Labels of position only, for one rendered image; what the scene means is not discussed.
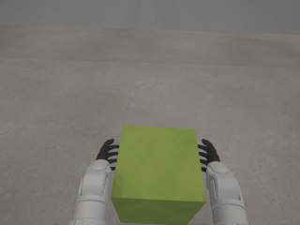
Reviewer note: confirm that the carton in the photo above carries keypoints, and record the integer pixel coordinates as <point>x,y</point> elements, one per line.
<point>158,176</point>

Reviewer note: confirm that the left robot hand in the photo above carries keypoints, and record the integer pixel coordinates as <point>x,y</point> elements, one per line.
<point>103,152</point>

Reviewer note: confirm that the robot right forearm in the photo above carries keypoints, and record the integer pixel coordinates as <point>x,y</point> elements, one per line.
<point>226,199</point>

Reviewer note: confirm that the robot left forearm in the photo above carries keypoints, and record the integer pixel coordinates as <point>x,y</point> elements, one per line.
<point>92,197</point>

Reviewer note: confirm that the right robot hand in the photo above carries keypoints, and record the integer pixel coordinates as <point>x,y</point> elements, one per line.
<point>211,153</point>

